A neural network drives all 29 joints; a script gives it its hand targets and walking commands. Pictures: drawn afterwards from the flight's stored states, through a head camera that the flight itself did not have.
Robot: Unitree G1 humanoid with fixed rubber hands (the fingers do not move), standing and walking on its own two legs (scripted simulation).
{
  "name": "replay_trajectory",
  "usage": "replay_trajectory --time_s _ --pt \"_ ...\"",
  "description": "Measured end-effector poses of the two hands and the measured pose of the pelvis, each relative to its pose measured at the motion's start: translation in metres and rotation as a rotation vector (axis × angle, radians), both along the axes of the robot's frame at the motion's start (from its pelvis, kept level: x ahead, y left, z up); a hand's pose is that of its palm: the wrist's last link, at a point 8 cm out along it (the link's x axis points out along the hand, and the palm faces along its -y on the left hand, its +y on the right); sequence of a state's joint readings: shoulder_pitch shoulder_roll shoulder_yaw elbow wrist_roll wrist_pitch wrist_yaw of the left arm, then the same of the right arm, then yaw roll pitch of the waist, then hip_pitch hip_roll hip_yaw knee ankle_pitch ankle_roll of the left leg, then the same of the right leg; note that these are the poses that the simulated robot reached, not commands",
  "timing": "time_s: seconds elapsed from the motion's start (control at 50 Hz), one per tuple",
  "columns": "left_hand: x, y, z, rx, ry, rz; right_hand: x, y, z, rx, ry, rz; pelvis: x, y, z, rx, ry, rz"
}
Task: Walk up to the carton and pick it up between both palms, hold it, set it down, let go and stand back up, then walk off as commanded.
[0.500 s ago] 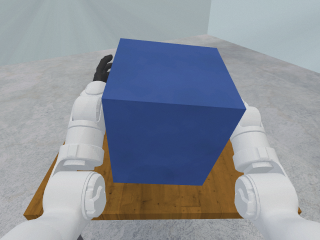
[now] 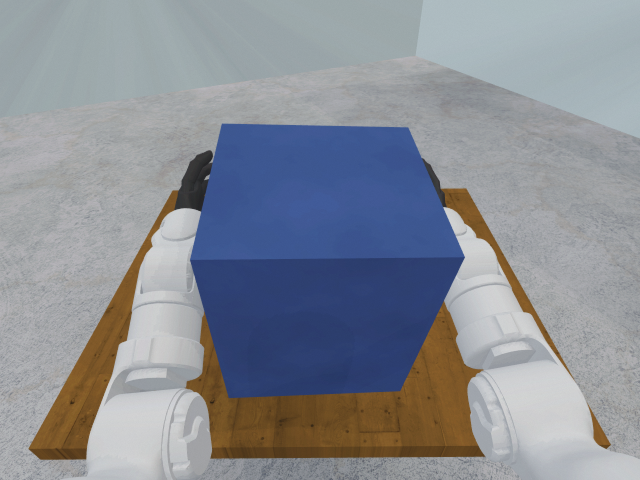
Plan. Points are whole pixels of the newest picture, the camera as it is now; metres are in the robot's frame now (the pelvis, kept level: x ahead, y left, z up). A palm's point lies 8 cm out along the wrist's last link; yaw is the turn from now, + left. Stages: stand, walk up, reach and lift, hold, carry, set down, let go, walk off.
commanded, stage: set down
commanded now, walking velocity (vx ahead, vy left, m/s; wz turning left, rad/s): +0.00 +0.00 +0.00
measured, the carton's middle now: (316, 265) +0.33 +0.01 +0.17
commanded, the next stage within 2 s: none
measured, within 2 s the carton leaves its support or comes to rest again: neither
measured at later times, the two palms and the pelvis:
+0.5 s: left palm (200, 230) +0.38 +0.16 +0.18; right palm (427, 230) +0.41 -0.13 +0.17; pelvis -0.01 +0.00 +0.00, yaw +0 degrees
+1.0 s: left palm (213, 247) +0.39 +0.15 +0.15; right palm (428, 247) +0.41 -0.14 +0.13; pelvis +0.00 +0.00 +0.00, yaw +0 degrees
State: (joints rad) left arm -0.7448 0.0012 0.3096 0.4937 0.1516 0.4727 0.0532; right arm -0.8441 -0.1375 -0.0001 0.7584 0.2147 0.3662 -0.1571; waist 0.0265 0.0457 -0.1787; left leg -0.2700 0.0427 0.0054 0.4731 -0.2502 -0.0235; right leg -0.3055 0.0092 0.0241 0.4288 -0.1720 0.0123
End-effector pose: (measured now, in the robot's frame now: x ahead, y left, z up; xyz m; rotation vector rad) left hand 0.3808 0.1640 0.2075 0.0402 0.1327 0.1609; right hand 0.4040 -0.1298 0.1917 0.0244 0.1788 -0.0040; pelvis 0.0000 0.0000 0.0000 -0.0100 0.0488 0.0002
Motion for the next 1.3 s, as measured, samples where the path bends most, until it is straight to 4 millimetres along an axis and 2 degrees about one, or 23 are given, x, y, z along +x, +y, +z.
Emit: replay_trajectory --time_s 0.18,0.32,0.72,1.3 --pt "-0.006 0.0 -0.004 -0.039 -0.02 0.024 -0.004 0.0 0.006 0.024 -0.024 -0.007 -0.002 0.001 0.0 -0.001 -0.013 0.001" --pt "-0.007 -0.003 -0.011 -0.018 0.0 0.027 -0.005 -0.002 -0.01 0.09 -0.002 -0.012 -0.005 0.0 0.0 0.0 -0.018 0.0" --pt "0.007 -0.007 -0.043 -0.022 0.03 0.024 0.006 -0.006 -0.048 0.068 0.013 -0.013 -0.003 -0.001 0.0 -0.001 -0.015 -0.001" --pt "0.014 -0.015 -0.081 -0.032 0.078 0.007 0.009 -0.017 -0.078 0.028 0.023 0.005 0.003 -0.002 0.0 -0.003 -0.007 -0.002"
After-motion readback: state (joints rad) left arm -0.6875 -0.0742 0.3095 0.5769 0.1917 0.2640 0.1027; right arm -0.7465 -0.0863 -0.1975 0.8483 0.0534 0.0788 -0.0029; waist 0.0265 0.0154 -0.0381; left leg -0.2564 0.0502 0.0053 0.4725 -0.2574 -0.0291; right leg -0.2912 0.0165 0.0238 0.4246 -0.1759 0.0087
